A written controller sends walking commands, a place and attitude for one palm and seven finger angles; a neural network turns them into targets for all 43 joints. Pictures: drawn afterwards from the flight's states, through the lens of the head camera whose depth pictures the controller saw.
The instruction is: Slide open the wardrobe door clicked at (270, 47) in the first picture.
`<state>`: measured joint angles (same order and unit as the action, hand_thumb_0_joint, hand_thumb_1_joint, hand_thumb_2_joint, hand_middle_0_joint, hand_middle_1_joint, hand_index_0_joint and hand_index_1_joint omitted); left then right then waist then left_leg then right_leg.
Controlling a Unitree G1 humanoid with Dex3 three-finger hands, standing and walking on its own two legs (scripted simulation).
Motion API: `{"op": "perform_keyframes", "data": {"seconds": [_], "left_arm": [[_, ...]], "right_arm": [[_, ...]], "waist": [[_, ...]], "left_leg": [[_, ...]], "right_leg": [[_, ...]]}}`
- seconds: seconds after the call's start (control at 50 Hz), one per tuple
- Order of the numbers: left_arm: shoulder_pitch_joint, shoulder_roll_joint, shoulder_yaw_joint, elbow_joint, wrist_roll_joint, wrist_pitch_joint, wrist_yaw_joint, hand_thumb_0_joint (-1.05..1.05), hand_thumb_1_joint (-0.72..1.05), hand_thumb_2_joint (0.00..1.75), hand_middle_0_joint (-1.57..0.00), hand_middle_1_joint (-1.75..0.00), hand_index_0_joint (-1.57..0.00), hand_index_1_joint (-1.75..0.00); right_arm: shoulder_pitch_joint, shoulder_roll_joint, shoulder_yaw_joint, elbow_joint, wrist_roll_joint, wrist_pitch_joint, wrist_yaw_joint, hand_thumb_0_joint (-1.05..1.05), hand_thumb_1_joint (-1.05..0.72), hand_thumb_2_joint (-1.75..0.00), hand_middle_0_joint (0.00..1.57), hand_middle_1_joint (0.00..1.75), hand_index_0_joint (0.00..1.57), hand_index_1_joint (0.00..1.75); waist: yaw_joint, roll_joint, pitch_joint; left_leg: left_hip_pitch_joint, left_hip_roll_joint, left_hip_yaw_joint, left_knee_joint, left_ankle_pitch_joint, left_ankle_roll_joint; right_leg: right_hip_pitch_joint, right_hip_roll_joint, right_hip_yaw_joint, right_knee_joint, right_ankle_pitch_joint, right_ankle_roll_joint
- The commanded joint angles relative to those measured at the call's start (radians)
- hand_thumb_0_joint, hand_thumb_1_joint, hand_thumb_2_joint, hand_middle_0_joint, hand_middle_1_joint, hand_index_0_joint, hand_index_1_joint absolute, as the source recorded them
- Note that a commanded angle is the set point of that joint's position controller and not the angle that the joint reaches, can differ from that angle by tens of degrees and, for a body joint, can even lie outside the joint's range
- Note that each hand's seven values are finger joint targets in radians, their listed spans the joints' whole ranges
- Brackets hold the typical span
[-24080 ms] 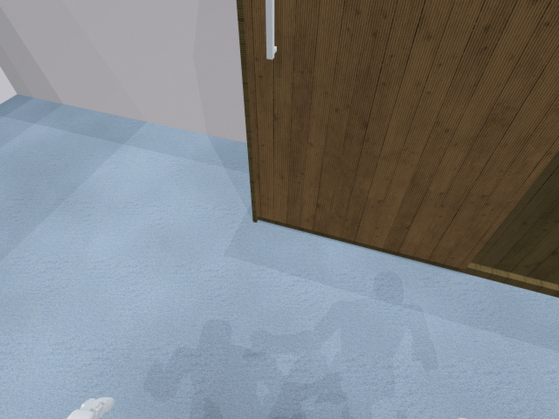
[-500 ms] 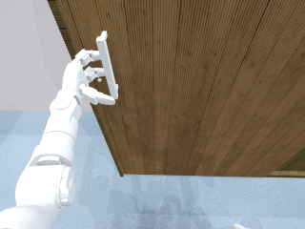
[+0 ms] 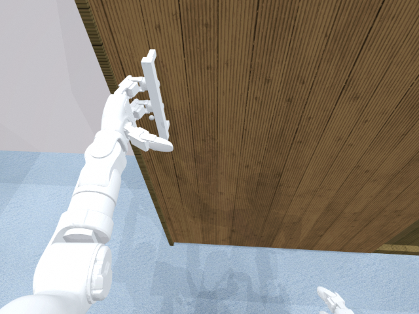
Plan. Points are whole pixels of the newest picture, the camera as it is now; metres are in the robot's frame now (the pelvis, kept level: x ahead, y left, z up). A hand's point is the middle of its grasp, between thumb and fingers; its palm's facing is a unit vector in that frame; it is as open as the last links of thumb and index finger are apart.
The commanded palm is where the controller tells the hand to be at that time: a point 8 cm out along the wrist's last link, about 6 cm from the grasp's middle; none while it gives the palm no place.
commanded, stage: slide the fingers in behind the handle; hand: left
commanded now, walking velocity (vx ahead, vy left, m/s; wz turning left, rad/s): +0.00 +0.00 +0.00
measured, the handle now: (158, 99) +0.49 +0.12 +0.15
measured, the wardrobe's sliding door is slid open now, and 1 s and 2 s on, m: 0.00 0.00 0.00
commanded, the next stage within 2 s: grip the handle and tug to test in 0.94 s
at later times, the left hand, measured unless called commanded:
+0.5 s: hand (162, 118) +0.43 +0.10 +0.15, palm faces -0.04 -1.00 -0.02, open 14.2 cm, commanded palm +0.40 +0.15 +0.15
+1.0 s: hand (162, 118) +0.43 +0.10 +0.15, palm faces -0.05 -1.00 -0.02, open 14.2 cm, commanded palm +0.39 +0.16 +0.15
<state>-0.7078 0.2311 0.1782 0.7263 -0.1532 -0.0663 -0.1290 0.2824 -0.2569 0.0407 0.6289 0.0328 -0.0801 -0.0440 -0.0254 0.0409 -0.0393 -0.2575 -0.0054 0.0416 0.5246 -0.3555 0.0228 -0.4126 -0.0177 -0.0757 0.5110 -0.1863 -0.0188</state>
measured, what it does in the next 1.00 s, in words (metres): stands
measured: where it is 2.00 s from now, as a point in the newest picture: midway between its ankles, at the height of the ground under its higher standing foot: outside the picture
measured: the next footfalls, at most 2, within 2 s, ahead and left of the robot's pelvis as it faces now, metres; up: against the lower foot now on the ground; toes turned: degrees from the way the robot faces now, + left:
none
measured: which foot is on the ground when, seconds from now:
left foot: down 0.00-1.00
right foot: down 0.00-1.00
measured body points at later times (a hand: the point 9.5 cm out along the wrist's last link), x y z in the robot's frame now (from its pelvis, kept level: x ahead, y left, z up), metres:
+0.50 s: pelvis +0.00 +0.00 +0.00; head +0.02 -0.02 +0.45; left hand +0.43 +0.16 +0.16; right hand +0.11 -0.24 -0.11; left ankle -0.06 +0.10 -0.73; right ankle +0.04 -0.11 -0.73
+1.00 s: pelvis +0.00 +0.00 +0.00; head +0.02 -0.01 +0.45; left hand +0.43 +0.16 +0.16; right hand +0.11 -0.24 -0.11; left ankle -0.06 +0.10 -0.73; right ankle +0.04 -0.11 -0.73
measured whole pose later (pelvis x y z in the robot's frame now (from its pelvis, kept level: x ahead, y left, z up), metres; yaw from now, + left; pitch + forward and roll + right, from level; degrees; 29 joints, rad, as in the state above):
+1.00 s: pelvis +0.00 +0.00 +0.00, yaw -1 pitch +4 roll +0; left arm -0.68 0.19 0.15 0.69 -0.14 -0.05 -0.06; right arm 0.29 -0.24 0.04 0.64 0.03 -0.07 -0.04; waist -0.03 0.04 -0.03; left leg -0.21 0.00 0.06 0.49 -0.34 0.02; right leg -0.38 -0.01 -0.06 0.48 -0.17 -0.02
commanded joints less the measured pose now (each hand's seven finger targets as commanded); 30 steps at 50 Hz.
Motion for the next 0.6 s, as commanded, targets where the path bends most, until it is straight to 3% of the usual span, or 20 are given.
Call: {"op": "perform_keyframes", "data": {"seconds": [0.0,0.06,0.08,0.18,0.22,0.26,0.32,0.34,0.36,0.44,0.48,0.5,0.52,0.58], "left_arm": [[-0.49,0.159,0.028,-0.236,-0.01,-0.066,0.007,0.0,-0.5,0.3,-0.3,-1.2,-0.3,-1.2],[-0.457,0.135,0.013,-0.248,0.0,-0.053,0.017,0.0,-0.5,0.3,-0.3,-1.2,-0.3,-1.2],[-0.465,0.108,-0.008,-0.248,0.002,-0.047,0.019,0.0,-0.5,0.3,-0.3,-1.2,-0.3,-1.2],[-0.465,0.124,0.019,-0.249,-0.004,-0.034,0.038,0.0,-0.5,0.3,-0.3,-1.2,-0.3,-1.2],[-0.455,0.144,0.037,-0.278,-0.003,-0.044,0.05,0.0,-0.5,0.3,-0.3,-1.2,-0.3,-1.2],[-0.456,0.097,0.002,-0.294,0.003,-0.049,0.054,0.0,-0.5,0.3,-0.3,-1.2,-0.3,-1.2],[-0.468,0.073,-0.028,-0.304,0.01,-0.055,0.063,0.0,-0.5,0.3,-0.3,-1.2,-0.3,-1.2],[-0.458,0.106,0.0,-0.297,0.015,-0.053,0.069,0.0,-0.5,0.3,-0.3,-1.2,-0.3,-1.2],[-0.468,0.069,-0.032,-0.301,0.014,-0.051,0.067,0.0,-0.5,0.3,-0.3,-1.2,-0.3,-1.2],[-0.463,0.085,-0.017,-0.285,0.006,-0.051,0.062,0.0,-0.5,0.3,-0.3,-1.2,-0.3,-1.2],[-0.49,0.071,-0.029,-0.287,0.004,-0.049,0.06,0.0,-0.5,0.3,-0.3,-1.2,-0.3,-1.2],[-0.477,0.107,-0.001,-0.267,0.007,-0.05,0.063,0.0,-0.5,0.3,-0.3,-1.2,-0.3,-1.2],[-0.483,0.099,-0.009,-0.278,0.006,-0.052,0.062,0.0,-0.5,0.3,-0.3,-1.2,-0.3,-1.2],[-0.484,0.102,-0.001,-0.27,0.006,-0.055,0.06,0.0,-0.5,0.3,-0.3,-1.2,-0.3,-1.2]], "right_arm": [[0.001,-0.122,-0.045,-0.111,0.006,-0.035,-0.012,0.0,-0.9,-0.9,0.2,0.3,0.2,0.3],[-0.011,-0.113,-0.042,-0.112,0.006,-0.032,-0.007,0.0,-0.9,-0.9,0.2,0.3,0.2,0.3],[-0.011,-0.11,-0.041,-0.11,0.006,-0.031,-0.005,0.0,-0.9,-0.9,0.2,0.3,0.2,0.3],[-0.016,-0.113,-0.043,-0.112,0.004,-0.024,-0.007,0.0,-0.9,-0.9,0.2,0.3,0.2,0.3],[-0.024,-0.111,-0.043,-0.118,0.002,-0.023,-0.008,0.0,-0.9,-0.9,0.2,0.3,0.2,0.3],[-0.027,-0.103,-0.041,-0.117,0.002,-0.025,-0.006,0.0,-0.9,-0.9,0.2,0.3,0.2,0.3],[-0.023,-0.102,-0.045,-0.112,0.002,-0.027,-0.005,0.0,-0.9,-0.9,0.2,0.3,0.2,0.3],[-0.019,-0.105,-0.046,-0.107,0.002,-0.026,-0.005,0.0,-0.9,-0.9,0.2,0.3,0.2,0.3],[-0.023,-0.101,-0.044,-0.109,0.001,-0.027,-0.005,0.0,-0.9,-0.9,0.2,0.3,0.2,0.3],[-0.026,-0.106,-0.044,-0.106,0.003,-0.029,-0.01,0.0,-0.9,-0.9,0.2,0.3,0.2,0.3],[-0.026,-0.105,-0.043,-0.104,0.003,-0.032,-0.011,0.0,-0.9,-0.9,0.2,0.3,0.2,0.3],[-0.026,-0.11,-0.045,-0.103,0.003,-0.029,-0.014,0.0,-0.9,-0.9,0.2,0.3,0.2,0.3],[-0.027,-0.107,-0.042,-0.103,0.003,-0.03,-0.014,0.0,-0.9,-0.9,0.2,0.3,0.2,0.3],[-0.025,-0.105,-0.042,-0.099,0.002,-0.031,-0.013,0.0,-0.9,-0.9,0.2,0.3,0.2,0.3]], "waist": [[-0.016,-0.07,-0.354],[-0.005,-0.027,-0.35],[-0.013,-0.029,-0.337],[-0.008,-0.101,-0.335],[0.004,-0.085,-0.353],[0.001,-0.058,-0.346],[-0.01,-0.054,-0.342],[-0.003,-0.058,-0.347],[-0.01,-0.06,-0.34],[-0.01,-0.095,-0.336],[-0.015,-0.073,-0.332],[-0.007,-0.084,-0.325],[-0.009,-0.056,-0.334],[-0.007,-0.072,-0.339]], "left_leg": [[-0.03,0.001,-0.036,-0.069,0.363,-0.004],[-0.026,-0.001,-0.033,-0.071,0.375,-0.008],[-0.02,0.0,-0.034,-0.071,0.382,-0.01],[-0.043,0.0,-0.034,-0.081,0.338,-0.005],[-0.036,-0.001,-0.031,-0.084,0.347,-0.004],[-0.023,-0.001,-0.028,-0.081,0.368,-0.006],[-0.007,0.003,-0.031,-0.081,0.373,-0.008],[-0.015,0.002,-0.031,-0.081,0.365,-0.008],[-0.009,0.002,-0.031,-0.084,0.363,-0.008],[-0.023,0.003,-0.029,-0.092,0.328,-0.003],[-0.02,-0.001,-0.028,-0.094,0.308,-0.003],[-0.026,0.001,-0.03,-0.095,0.306,-0.002],[-0.023,-0.002,-0.029,-0.096,0.312,-0.003],[-0.027,-0.003,-0.027,-0.093,0.318,-0.003]], "right_leg": [[0.326,0.01,0.04,0.003,0.333,-0.013],[0.32,0.009,0.04,0.002,0.336,-0.017],[0.306,0.01,0.035,0.0,0.335,-0.016],[0.334,0.01,0.038,-0.008,0.315,-0.013],[0.352,0.008,0.042,-0.008,0.322,-0.013],[0.342,0.008,0.041,-0.005,0.339,-0.015],[0.326,0.01,0.04,-0.01,0.332,-0.013],[0.335,0.01,0.04,-0.009,0.327,-0.015],[0.331,0.011,0.041,-0.012,0.328,-0.014],[0.345,0.01,0.043,-0.021,0.31,-0.012],[0.336,0.01,0.046,-0.026,0.293,-0.013],[0.344,0.007,0.045,-0.027,0.285,-0.014],[0.345,0.007,0.047,-0.026,0.292,-0.015],[0.352,0.008,0.049,-0.026,0.307,-0.014]]}}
